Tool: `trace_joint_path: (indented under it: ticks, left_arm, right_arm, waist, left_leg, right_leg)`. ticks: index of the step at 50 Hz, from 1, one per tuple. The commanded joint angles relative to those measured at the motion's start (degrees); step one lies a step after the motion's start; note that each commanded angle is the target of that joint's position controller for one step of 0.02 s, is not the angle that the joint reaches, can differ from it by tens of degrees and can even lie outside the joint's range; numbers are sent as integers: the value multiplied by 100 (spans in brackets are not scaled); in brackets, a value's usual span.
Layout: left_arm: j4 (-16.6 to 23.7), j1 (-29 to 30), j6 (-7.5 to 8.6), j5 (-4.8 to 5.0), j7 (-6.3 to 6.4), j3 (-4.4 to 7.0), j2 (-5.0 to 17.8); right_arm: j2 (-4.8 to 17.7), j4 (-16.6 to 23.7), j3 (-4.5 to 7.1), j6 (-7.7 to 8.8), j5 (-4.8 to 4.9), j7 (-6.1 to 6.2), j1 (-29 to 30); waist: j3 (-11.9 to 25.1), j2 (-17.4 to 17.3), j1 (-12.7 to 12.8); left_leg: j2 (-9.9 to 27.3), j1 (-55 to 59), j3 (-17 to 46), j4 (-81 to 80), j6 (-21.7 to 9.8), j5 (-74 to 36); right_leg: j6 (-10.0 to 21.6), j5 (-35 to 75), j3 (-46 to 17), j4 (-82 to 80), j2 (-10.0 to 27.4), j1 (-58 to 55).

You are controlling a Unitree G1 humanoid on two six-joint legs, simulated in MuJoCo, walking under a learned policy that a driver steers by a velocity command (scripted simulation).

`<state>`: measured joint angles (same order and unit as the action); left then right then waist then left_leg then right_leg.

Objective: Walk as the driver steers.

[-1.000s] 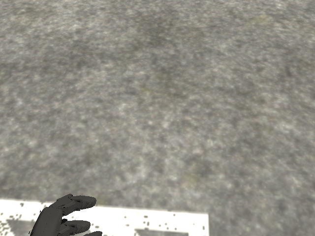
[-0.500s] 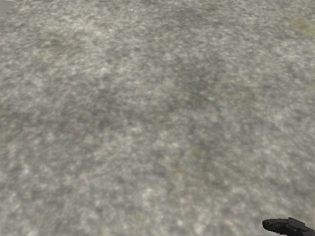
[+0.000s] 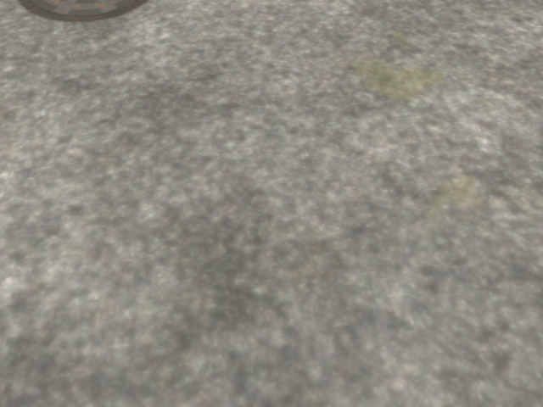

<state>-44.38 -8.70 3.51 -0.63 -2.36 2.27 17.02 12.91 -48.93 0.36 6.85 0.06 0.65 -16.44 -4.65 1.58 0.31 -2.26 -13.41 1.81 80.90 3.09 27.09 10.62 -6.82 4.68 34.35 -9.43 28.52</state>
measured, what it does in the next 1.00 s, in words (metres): walks ahead, turning right: left foot, then right foot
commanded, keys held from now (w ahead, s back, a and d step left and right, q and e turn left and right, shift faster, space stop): e+shift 0.70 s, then shift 0.10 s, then q+shift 0.12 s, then w+q+shift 0.08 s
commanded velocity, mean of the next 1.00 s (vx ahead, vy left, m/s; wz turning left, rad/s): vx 0.12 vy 0.00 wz -0.76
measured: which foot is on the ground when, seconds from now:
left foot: up 0.00-0.30, down 0.32-0.72, up 0.74-1.00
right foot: down 0.00-0.30, up 0.32-0.70, down 0.72-1.00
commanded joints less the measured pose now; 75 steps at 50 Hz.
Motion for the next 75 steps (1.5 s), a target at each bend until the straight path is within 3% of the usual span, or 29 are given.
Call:
trace_joint_path:
  ticks: [1,4,7,13,15,16,17,18,20,23,28,34,36,37,38,39,41,45,49,52,60,63,66,67,68,69,70,72,75]
  left_arm:
    - [634,-160,66,214,80,331,898]
    - [799,41,12,160,161,305,715]
    - [822,-131,-248,213,388,448,977]
    - [984,-248,-569,232,585,464,674]
    - [1180,-32,-550,174,521,356,333]
    - [1230,-440,-542,39,498,214,-111]
    - [1209,-1445,-478,59,382,270,230]
    - [1198,-1734,-473,227,242,368,817]
    - [1080,-573,-661,275,333,510,1229]
    - [1317,-312,-763,208,400,380,679]
    - [1356,-216,-682,208,349,320,485]
    - [1151,-542,-798,196,188,505,653]
    - [956,-1141,-785,146,272,686,1022]
    - [1155,-1020,-729,61,353,792,1816]
    - [1285,-888,-568,-157,328,725,1559]
    - [1266,-565,-451,-187,333,638,1387]
    - [1321,111,-394,44,378,452,819]
    - [1040,180,-301,-93,409,89,-1]
    - [767,-589,-255,-38,394,430,999]
    - [602,-828,-71,54,438,446,861]
    - [536,-326,62,12,347,529,750]
    - [506,-179,-72,134,308,605,946]
    - [495,-146,-102,326,228,548,728]
    - [698,-183,-74,8,212,367,135]
    - [986,-525,27,-80,246,286,100]
    - [1002,5,109,116,267,377,660]
    - [1108,244,159,190,305,353,701]
    - [918,158,95,-55,480,394,817]
    - [756,-70,-76,-91,466,356,670]
  right_arm:
    - [1141,911,267,143,28,68,251]
    - [1004,1152,323,-105,-114,127,303]
    - [633,1400,237,-167,-108,198,792]
    - [923,1685,377,-198,27,74,1487]
    - [1009,1462,448,-122,-82,96,751]
    - [1131,1558,439,-173,-191,170,603]
    - [1066,1701,405,-266,-330,159,438]
    - [1410,1639,557,-344,-133,167,800]
    - [722,1855,392,-485,-172,282,1047]
    - [976,1764,467,-614,-199,309,1326]
    - [1126,1543,619,-628,-136,261,1209]
    - [1256,1343,750,-635,40,152,1329]
    - [800,1164,664,-714,52,108,937]
    - [634,1585,585,-711,-128,103,1097]
    - [871,1712,648,-632,-124,138,1778]
    - [970,1656,679,-624,-17,156,1697]
    - [1055,1276,728,-695,-79,219,1144]
    - [637,941,553,-773,20,64,643]
    - [950,1297,519,-749,218,-109,1274]
    - [961,1348,545,-632,218,-118,1323]
    - [494,1431,435,-580,125,-312,1260]
    - [698,1497,497,-694,158,-376,1034]
    - [1369,1148,875,-827,116,-203,-528]
    - [2088,1142,1030,-850,159,-82,-890]
    - [2617,1607,1025,-707,-32,-155,-607]
    - [2197,1728,941,-583,-7,-257,-546]
    - [1957,1681,868,-516,56,-237,-345]
    - [1569,1875,739,-590,81,-110,525]
    - [1591,1999,753,-707,-3,24,751]
  waist:
    - [1158,-1211,-82]
    - [494,-718,-411]
    - [1039,-240,-244]
    - [1189,584,7]
    - [1527,315,-331]
    - [2048,-678,-93]
    - [2597,-1518,286]
    - [2696,-1863,508]
    - [1751,-504,-52]
    - [901,-635,73]
    - [1383,-1025,4]
    - [1281,-1105,231]
    - [828,191,324]
    - [660,1967,71]
    - [934,1276,500]
    - [871,1010,234]
    - [1005,682,-87]
    - [1213,506,-224]
    - [738,895,440]
    - [262,566,504]
    - [123,219,311]
    - [320,420,193]
    - [1188,-174,-692]
    - [1123,-1756,-603]
    - [2313,-2157,-251]
    - [2415,-958,-678]
    - [1811,-887,-520]
    - [1164,-537,-59]
    - [1310,-361,164]
  left_leg:
    - [317,-2832,663,423,-17,-56]
    - [456,-1805,429,-1353,150,-239]
    - [-103,-1203,130,-3299,304,-1496]
    - [-383,-562,597,-5433,239,-2962]
    - [432,663,979,-6218,-176,-4095]
    - [1743,2072,2163,-5628,-808,-6044]
    - [2841,2599,3432,-5386,-1735,-7283]
    - [3475,2560,4186,-5499,-2385,-5599]
    - [2105,1254,2473,-5889,-1662,-2844]
    - [1336,-178,1071,-6371,-1364,-2799]
    - [1809,254,490,-6482,-1601,-3028]
    - [1936,-133,-379,-6075,-1060,-1709]
    - [1246,-1561,-1081,-4283,-278,-488]
    - [302,-3388,-1059,-2620,171,1090]
    - [247,-3365,11,-1702,29,956]
    - [342,-3276,166,-1504,-132,342]
    - [499,-2952,81,-1474,-90,-529]
    - [602,-1684,-73,-1999,71,-1313]
    - [557,-2258,-144,-2959,-133,-1043]
    - [708,-3454,222,-3014,-390,-867]
    - [1000,-2726,-338,-3433,-320,-1221]
    - [735,-1743,-763,-3747,-364,-1414]
    - [-188,724,-1083,-4662,-942,-2104]
    - [979,1779,920,-5148,-1464,-3746]
    - [2303,2732,4371,-5945,-2819,-2961]
    - [2285,2763,4142,-6362,-2703,-2436]
    - [2064,2315,3559,-6300,-2489,-2111]
    - [1536,905,2460,-5988,-1966,-3780]
    - [1233,202,1832,-5708,-1766,-5961]
  right_leg:
    - [1246,2486,-3661,-1648,2194,-2967]
    - [853,3472,-2409,-1717,1277,-800]
    - [320,4062,-1996,-1189,668,-561]
    - [-531,1177,-2926,-389,460,-1050]
    - [-762,-252,-2685,1114,210,-944]
    - [-977,-3135,-1971,2494,-295,100]
    - [-1231,-4075,-1965,3609,-295,614]
    - [-1460,-3450,-1553,4716,323,1224]
    - [-1606,-2147,-1198,4847,847,1296]
    - [-1552,-1635,-700,3841,1008,697]
    - [-1421,-1314,-579,2455,1412,190]
    - [-908,-781,-24,332,1163,-1293]
    - [-282,-282,-1219,-1093,1506,-2380]
    - [748,664,-3767,-1534,3019,-2679]
    - [1039,502,-3793,-1788,3064,-2169]
    - [705,245,-3229,-1776,2808,-1995]
    - [130,500,-2312,-1485,2388,-1872]
    - [-64,1066,-1099,-1363,1935,-1543]
    - [203,-2434,-2076,-2209,2662,-2102]
    - [196,-3084,-2591,-2526,3174,-2974]
    - [-209,-438,-294,-2372,2695,-2554]
    - [-435,459,331,-1704,2617,-2142]
    - [-1067,2215,960,1150,2123,-1451]
    - [-1553,-2209,927,3280,1545,354]
    - [-1733,-3635,-439,4830,673,1695]
    - [-1594,-2960,-1125,4962,877,2010]
    - [-1440,-2450,-1071,4639,1012,2210]
    - [-1424,-1863,-1160,3816,1293,1549]
    - [-1535,-1561,-1081,3304,1012,787]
